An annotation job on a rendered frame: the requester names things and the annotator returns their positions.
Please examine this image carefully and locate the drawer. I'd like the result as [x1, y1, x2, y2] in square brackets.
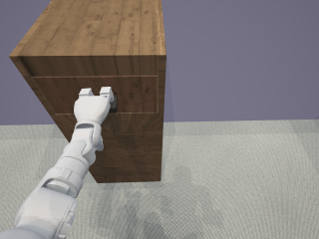
[33, 75, 158, 115]

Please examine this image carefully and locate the robot left forearm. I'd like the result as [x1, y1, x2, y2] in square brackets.
[14, 119, 102, 228]

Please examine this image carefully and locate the cabinet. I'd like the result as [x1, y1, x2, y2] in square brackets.
[9, 0, 166, 183]

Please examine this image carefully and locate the robot left upper arm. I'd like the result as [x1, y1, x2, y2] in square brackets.
[0, 187, 79, 239]

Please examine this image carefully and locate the robot left hand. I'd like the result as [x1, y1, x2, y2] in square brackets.
[74, 87, 114, 151]

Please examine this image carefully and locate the handle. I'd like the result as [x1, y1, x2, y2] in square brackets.
[108, 96, 118, 114]

